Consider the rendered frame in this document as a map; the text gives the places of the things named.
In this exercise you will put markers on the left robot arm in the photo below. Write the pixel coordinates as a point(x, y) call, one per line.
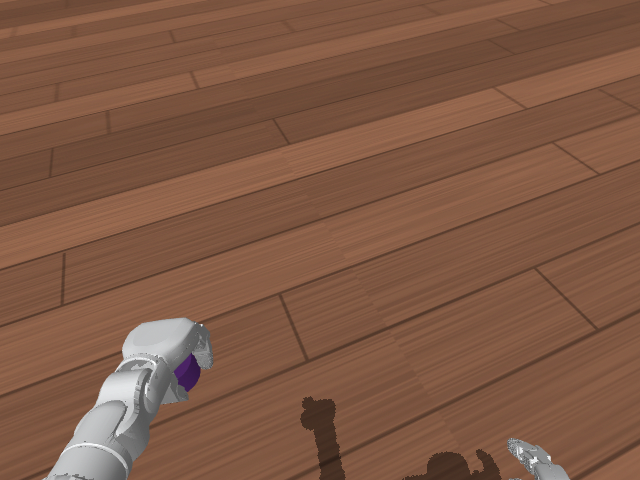
point(115, 432)

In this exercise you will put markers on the right robot hand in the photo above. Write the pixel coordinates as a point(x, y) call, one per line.
point(536, 461)

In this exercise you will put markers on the tin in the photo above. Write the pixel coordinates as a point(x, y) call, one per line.
point(188, 372)

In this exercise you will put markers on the left robot hand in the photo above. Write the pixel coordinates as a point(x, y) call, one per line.
point(172, 341)

